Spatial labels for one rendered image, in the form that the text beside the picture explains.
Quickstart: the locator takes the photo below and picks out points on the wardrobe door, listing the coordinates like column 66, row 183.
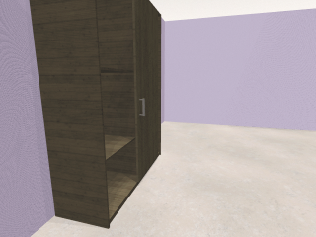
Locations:
column 145, row 71

